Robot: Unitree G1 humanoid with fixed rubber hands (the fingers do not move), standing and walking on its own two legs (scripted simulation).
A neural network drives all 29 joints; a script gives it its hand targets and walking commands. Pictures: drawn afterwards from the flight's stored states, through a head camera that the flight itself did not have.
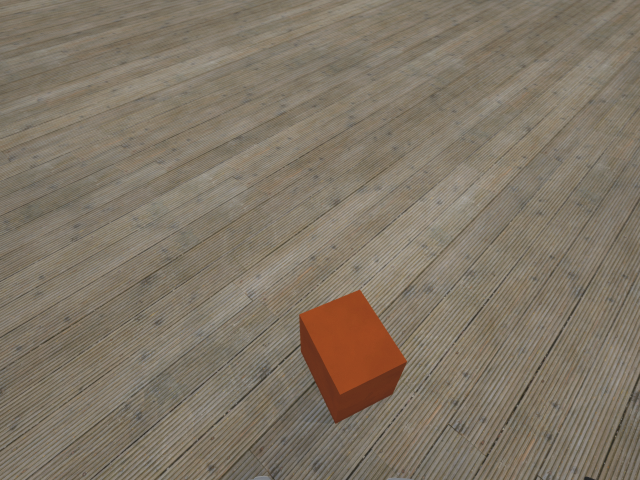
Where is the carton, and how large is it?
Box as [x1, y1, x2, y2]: [299, 290, 406, 423]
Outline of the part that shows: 360,290 299,314 301,352 335,423 391,394 406,362 406,360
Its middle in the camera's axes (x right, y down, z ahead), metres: +0.08 +0.35 +1.15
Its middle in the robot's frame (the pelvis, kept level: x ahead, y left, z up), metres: +0.57 -0.06 -0.62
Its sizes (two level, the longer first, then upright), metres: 0.253 0.202 0.244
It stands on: the floor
